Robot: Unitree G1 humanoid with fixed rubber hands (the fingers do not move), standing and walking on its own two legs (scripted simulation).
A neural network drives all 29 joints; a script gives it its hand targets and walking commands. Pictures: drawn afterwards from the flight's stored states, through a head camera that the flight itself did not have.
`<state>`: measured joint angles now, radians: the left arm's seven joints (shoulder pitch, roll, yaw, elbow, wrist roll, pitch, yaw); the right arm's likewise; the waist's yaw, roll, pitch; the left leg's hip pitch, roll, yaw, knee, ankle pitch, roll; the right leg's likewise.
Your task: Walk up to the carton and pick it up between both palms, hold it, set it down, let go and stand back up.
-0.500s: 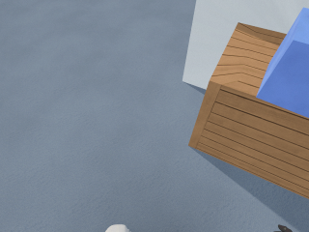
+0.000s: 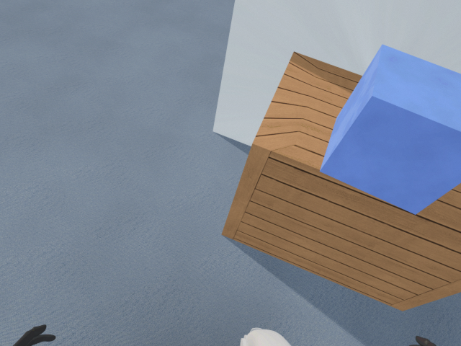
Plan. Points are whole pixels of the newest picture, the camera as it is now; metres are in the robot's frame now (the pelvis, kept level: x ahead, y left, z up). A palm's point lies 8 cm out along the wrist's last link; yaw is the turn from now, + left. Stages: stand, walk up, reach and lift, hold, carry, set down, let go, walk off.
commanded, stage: walk up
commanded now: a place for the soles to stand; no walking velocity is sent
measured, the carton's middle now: (398, 129) +0.66 -0.45 +0.00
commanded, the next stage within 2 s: none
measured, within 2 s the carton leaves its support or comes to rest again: neither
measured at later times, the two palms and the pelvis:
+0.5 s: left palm (119, 308) +0.19 +0.19 -0.11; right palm out of the picture +0.16 -0.50 -0.06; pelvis +0.09 -0.15 +0.00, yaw -5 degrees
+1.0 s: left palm (200, 265) +0.28 +0.05 -0.12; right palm out of the picture +0.15 -0.63 -0.08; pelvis +0.13 -0.27 -0.02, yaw -11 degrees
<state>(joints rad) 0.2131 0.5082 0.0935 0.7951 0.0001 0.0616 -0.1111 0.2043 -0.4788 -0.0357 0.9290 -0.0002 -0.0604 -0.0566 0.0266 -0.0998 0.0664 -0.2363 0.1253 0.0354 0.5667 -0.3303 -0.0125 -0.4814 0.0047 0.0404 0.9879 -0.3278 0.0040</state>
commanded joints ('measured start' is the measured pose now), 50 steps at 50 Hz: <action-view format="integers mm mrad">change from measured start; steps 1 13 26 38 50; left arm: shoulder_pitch -42 70 -54 30 270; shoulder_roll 97 217 141 89 258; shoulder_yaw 29 100 54 45 115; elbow -131 -108 -202 -171 -74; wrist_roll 27 45 70 29 79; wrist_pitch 2 -17 -9 12 -15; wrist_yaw -9 35 28 8 32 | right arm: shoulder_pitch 72 -28 148 140 26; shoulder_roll -276 -224 -190 -244 -162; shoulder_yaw -110 -71 -84 -102 -68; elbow -66 -91 -38 -79 -151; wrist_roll -24 4 -6 -24 -26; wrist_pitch -16 26 5 -10 28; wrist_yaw -8 1 -30 -36 -13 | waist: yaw -57 35 -53 -46 101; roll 324 -59 29 248 -201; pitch -11 28 -54 -27 -83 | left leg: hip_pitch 207 -354 45 160 -327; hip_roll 205 -54 -95 136 -59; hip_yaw -24 -8 2 -59 103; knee -118 553 -15 -111 464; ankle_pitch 524 -198 45 511 -330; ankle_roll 201 49 65 132 68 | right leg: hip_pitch -145 257 169 -121 384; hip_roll -66 -132 -80 43 -117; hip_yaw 35 472 288 106 271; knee -124 -729 -588 115 -595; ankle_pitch -23 7 315 -3 145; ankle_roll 21 -144 -85 14 -86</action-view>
